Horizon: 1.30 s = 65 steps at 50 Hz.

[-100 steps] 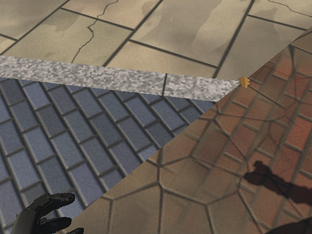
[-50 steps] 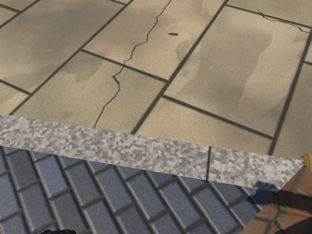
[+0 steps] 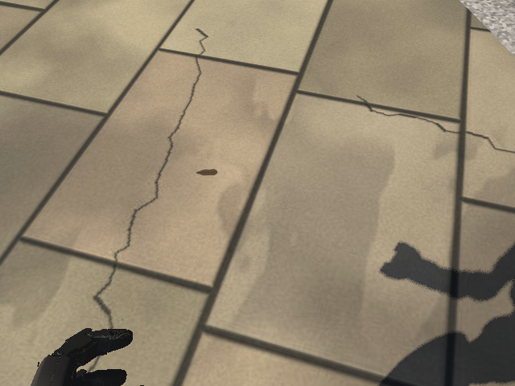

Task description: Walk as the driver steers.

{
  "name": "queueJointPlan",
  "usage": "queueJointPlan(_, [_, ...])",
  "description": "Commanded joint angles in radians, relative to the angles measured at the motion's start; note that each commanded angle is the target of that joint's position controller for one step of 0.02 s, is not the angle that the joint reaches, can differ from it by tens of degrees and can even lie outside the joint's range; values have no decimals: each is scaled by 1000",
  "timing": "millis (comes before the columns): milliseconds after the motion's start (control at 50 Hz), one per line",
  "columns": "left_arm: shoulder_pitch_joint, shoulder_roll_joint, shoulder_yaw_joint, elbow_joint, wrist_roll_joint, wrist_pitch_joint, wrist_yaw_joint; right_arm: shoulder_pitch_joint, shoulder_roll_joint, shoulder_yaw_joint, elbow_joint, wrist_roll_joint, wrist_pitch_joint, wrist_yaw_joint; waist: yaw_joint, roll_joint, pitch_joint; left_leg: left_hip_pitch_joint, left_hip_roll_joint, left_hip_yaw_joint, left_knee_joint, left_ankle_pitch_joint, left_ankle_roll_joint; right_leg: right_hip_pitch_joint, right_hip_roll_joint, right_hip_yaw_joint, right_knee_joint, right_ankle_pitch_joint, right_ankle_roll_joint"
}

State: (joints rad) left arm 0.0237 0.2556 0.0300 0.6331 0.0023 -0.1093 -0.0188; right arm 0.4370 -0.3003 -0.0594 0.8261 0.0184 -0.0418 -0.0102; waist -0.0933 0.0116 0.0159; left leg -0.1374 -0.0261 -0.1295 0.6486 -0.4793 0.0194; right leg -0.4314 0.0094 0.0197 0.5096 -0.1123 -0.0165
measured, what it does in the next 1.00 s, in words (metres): walks ahead, turning left: left foot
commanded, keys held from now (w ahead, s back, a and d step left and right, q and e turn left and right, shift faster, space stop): w+q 0.58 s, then w+e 0.42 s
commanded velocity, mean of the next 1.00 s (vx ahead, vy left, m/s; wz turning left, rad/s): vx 0.50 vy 0.00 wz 0.29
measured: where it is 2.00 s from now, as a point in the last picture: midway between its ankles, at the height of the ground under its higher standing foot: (178, 207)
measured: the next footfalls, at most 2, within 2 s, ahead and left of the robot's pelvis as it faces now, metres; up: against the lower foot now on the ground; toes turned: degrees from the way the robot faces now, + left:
left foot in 0.46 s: +0.37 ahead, +0.19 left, +0.00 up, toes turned +19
right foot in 1.02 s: +0.73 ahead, +0.10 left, +0.00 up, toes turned +14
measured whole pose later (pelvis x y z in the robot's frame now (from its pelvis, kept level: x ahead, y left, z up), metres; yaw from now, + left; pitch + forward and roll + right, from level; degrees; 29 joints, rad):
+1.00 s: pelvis +0.52 +0.14 +0.00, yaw +16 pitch +3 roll +1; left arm 0.11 0.27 0.03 0.72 -0.02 -0.07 -0.07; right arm 0.32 -0.30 -0.06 0.79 0.00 -0.05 -0.01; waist -0.06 -0.03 0.01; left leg 0.11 -0.06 0.07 0.26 -0.41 0.05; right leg -0.57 -0.02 -0.02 0.55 -0.03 -0.06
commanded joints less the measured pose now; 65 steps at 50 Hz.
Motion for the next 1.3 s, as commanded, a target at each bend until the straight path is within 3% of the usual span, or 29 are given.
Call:
queueJointPlan(20, [339, 193, 74, 24, 0, 11, 6, 14, -110, -14, -111, 29, -29, -6, 176, -227, -226, -646, 42, -23, 581, -75, 5, 700, -413, 659, -218, -379, -213])
queueJointPlan(40, [296, 144, 60, 23, -6, 12, 7, -65, -138, -25, -124, 26, -23, -3, 177, -160, -120, -664, 70, -8, 595, 17, 4, 594, -374, 499, -228, -324, -180])
queueJointPlan(60, [242, 121, 50, 24, 0, 11, 5, -87, -121, -25, -122, 18, -17, -3, 148, -103, -75, -624, 101, 5, 579, 90, -5, 495, -328, 394, -252, -208, -165])
queueJointPlan(120, [175, 96, 49, 46, 10, 1, 6, -111, -71, -25, -138, 13, 5, 9, 100, -133, -8, -547, 150, 21, 513, 190, -22, 335, -268, 195, -328, -9, -161])
queueJointPlan(220, [187, 149, 70, 91, 7, -7, 16, -201, -38, -13, -189, 3, 15, 21, 103, -74, 19, -579, 160, 34, 321, 359, -45, 337, -270, 18, -372, 159, -179])
queueJointPlan(360, [256, 215, 90, 143, -20, 21, 24, -399, -36, -3, -270, 5, 9, 62, 163, -56, 70, -528, 128, 131, 24, 455, 11, 447, -290, -137, -345, 209, -129])
queueJointPlan(420, [258, 256, 103, 151, -34, 41, 28, -374, -76, -23, -290, -1, 17, 68, 119, -89, 23, -415, 56, 203, -10, 313, 68, 512, -297, -189, -190, 570, -97])
queueJointPlan(460, [246, 251, 98, 146, -40, 54, 34, -126, -157, -73, -229, 2, 26, 56, -24, -71, -118, -54, -36, 241, -80, 336, 132, 416, -246, -245, 164, 720, -51])
queueJointPlan(480, [276, 195, 75, 128, -7, 50, 36, 28, -244, -105, -195, 10, 38, 33, -74, 63, -210, 252, 89, 22, -96, 354, 193, 156, -198, -249, 486, 354, -2])
queueJointPlan(500, [353, 69, 32, 68, 22, 24, 23, -34, -335, -107, -217, 12, 24, 33, 59, 289, -307, 503, 318, -569, -236, 116, 375, -250, 12, -111, 798, -489, 50])
queueJointPlan(520, [238, 165, 47, 64, -14, -7, 11, -15, -240, -80, -244, 7, 7, 42, -26, 146, -363, 514, 351, -677, -351, 22, 367, -346, -10, 76, 876, -480, 33])
queueJointPlan(540, [161, 199, 56, 35, -45, -22, 6, -45, -194, -65, -230, -1, -8, 45, -24, 104, -219, 412, 327, -541, -366, 96, 324, -410, -46, 65, 848, -377, 12])
queueJointPlan(560, [155, 183, 50, 39, -31, -30, 13, -100, -174, -58, -232, 0, -15, 44, 20, 24, -142, 272, 284, -428, -362, 205, 295, -370, -88, 63, 766, -292, 5])
queueJointPlan(580, [161, 184, 54, 49, -4, -30, 21, -162, -148, -50, -241, -4, -15, 41, 61, 7, -96, 148, 247, -340, -367, 322, 274, -302, -115, 65, 682, -239, 12])
queueJointPlan(620, [225, 175, 56, 81, -2, -5, 15, -220, -98, -31, -253, -24, -21, 32, 110, 44, -92, 30, 223, -238, -406, 484, 266, -193, -150, 56, 622, -172, 29])
queueJointPlan(700, [179, 125, 39, 84, -2, 29, 16, -178, -120, -30, -198, -23, -41, 20, 94, 38, -37, -36, 200, -73, -464, 633, 251, -219, -158, 25, 473, -10, 68])
queueJointPlan(800, [54, 98, 25, 63, -19, 21, -3, -142, -132, -26, -146, -26, -47, 12, 32, 43, 24, -3, 178, 55, -515, 518, 181, -202, -124, 3, 189, 281, 43])
queueJointPlan(920, [-43, 93, 19, 7, -25, 15, -41, -88, -144, -35, -75, -19, -29, 9, -3, 23, 74, 231, 263, 108, -459, 632, 165, -302, -75, 4, 54, 173, -15])
queueJointPlan(980, [17, 118, 31, -2, -17, 18, -54, -115, -172, -43, -77, -16, -8, -7, 47, 65, 3, 293, 266, 152, -302, 1066, 129, -187, -7, -72, 49, 17, -63])
queueJointPlan(1020, [239, 196, 74, 40, -15, 25, -41, -142, -179, -41, -89, -15, 8, -23, 174, 61, -139, 208, 215, 212, 23, 1265, 79, 141, 62, -101, 9, 33, -121])
queueJointPlan(1040, [396, 275, 98, 60, -15, 33, -26, -124, -145, -23, -113, -35, 0, -31, 229, -51, -258, -33, 172, 234, 334, 946, 38, 458, -104, 146, 15, 95, -195])
queueJointPlan(1060, [405, 323, 105, 60, -27, 28, -28, -2, -18, 16, -138, -53, -28, -6, 129, -286, -362, -477, -58, 147, 660, -35, -28, 803, -326, 690, -67, -86, -390])
queueJointPlan(1080, [434, 223, 81, 58, -32, 31, -23, -97, -107, 4, -134, -23, -62, 14, 209, -172, -384, -595, -26, -3, 741, -78, -13, 849, -319, 757, -162, -205, -365])
queueJointPlan(1100, [384, 200, 74, 49, -24, 33, -15, -196, -140, -4, -173, 12, -85, 26, 216, -126, -240, -661, 24, 1, 715, 12, 2, 741, -294, 615, -190, -175, -323])
queueJointPlan(1120, [324, 196, 72, 34, -20, 35, -11, -240, -129, 2, -186, 4, -98, 24, 185, -21, -154, -641, 65, 17, 635, 83, 6, 597, -258, 523, -205, -92, -299])
queueJointPlan(1140, [272, 178, 66, 20, -17, 37, -8, -258, -132, -5, -188, -20, -100, 18, 149, 16, -87, -599, 89, 27, 549, 120, -6, 469, -226, 456, -225, 19, -289])
queueJointPlan(1160, [244, 165, 59, 4, -4, 38, -4, -241, -132, -9, -191, -28, -92, 17, 115, -12, -72, -534, 105, 23, 514, 141, -17, 384, -202, 418, -249, 100, -292])
queueJointPlan(1220, [219, 173, 62, -2, -12, 39, 8, -201, -100, -3, -188, -36, -63, 11, 76, -48, -42, -481, 114, 57, 378, 162, -70, 242, -166, 330, -286, 213, -299])
queueJointPlan(1300, [253, 211, 75, 16, -23, 50, 29, -341, -51, 18, -219, -38, -59, 9, 124, -70, -13, -389, 68, 88, 67, 446, -106, 124, -77, 221, -278, 163, -231])
Velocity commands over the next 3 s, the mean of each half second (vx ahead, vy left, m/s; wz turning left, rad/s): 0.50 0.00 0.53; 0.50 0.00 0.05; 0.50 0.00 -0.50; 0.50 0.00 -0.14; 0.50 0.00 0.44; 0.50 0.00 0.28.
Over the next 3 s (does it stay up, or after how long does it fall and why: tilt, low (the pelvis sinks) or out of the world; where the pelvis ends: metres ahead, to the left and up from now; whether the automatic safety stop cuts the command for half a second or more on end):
stays up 1.62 0.27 0.00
